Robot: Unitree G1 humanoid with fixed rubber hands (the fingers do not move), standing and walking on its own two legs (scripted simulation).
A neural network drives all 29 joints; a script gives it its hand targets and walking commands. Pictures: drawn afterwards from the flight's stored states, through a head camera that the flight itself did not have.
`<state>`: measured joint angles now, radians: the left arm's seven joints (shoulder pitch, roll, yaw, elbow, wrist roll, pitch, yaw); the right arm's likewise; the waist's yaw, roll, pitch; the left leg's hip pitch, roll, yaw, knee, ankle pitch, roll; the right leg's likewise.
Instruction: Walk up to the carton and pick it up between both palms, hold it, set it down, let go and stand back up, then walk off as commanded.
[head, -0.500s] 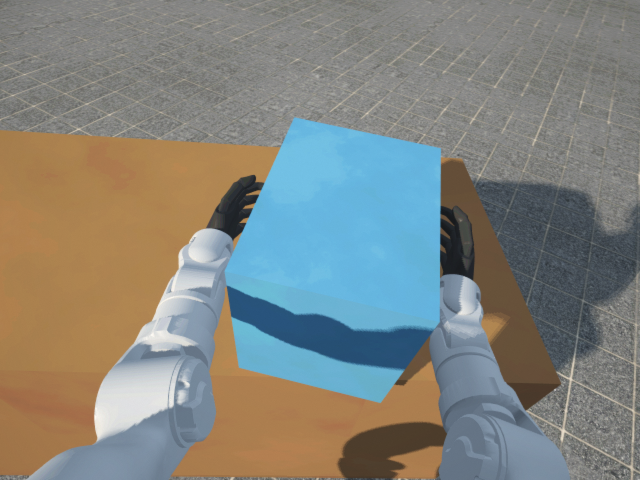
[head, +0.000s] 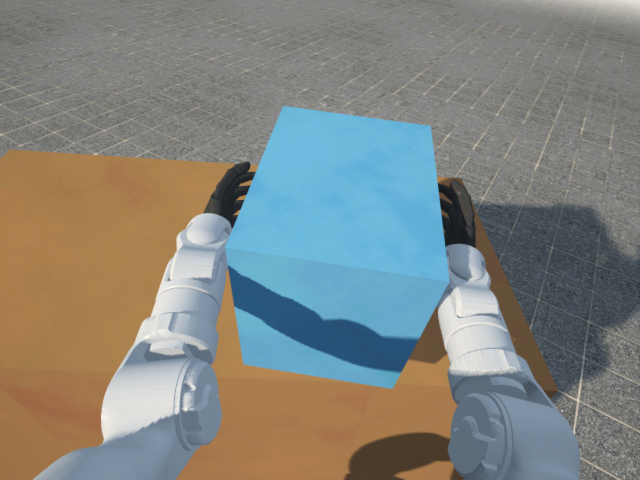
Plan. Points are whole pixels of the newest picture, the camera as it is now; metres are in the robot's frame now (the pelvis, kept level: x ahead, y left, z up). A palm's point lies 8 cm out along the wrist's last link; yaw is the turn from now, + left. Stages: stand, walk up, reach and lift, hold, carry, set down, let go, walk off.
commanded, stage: reach and lift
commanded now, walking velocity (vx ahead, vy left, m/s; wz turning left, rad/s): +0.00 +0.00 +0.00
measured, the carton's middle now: (336, 245) +0.42 -0.01 +0.09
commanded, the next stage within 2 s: none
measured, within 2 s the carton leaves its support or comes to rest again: neither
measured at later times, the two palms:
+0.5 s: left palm (211, 202) +0.40 +0.15 +0.18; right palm (465, 219) +0.38 -0.15 +0.19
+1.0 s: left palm (203, 196) +0.38 +0.16 +0.21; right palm (471, 206) +0.38 -0.15 +0.21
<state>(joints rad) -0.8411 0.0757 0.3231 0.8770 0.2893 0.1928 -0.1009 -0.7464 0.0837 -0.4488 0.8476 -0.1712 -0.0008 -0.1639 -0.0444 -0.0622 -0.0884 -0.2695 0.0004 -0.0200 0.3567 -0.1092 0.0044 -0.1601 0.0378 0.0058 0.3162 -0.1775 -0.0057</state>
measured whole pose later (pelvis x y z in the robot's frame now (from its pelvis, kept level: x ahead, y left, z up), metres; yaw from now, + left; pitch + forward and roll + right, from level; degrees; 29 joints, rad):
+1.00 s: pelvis -0.01 +0.00 +0.00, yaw +0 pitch -3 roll -1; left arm -0.77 0.01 0.32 0.44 0.28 0.57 -0.04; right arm -0.84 -0.03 -0.24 0.82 0.06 0.17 -0.16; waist -0.05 -0.06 -0.09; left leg -0.19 0.00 -0.02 0.36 -0.11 0.00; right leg -0.08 0.04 0.01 0.32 -0.18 -0.01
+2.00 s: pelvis -0.01 +0.00 +0.00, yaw +0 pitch -3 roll -1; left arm -0.80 0.01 0.32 0.36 0.28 0.70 -0.01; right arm -0.93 -0.08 -0.18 0.82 0.17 0.30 -0.16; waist -0.06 -0.06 -0.12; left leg -0.19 0.00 -0.02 0.36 -0.11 0.00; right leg -0.08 0.04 0.01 0.32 -0.18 -0.01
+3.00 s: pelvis -0.01 +0.00 +0.00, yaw +0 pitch -3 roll -1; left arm -0.81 0.01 0.32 0.32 0.27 0.78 0.00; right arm -0.96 -0.11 -0.14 0.79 0.25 0.40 -0.19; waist -0.06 -0.06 -0.15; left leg -0.19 0.00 -0.02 0.36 -0.11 0.00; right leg -0.08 0.04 0.01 0.32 -0.18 -0.01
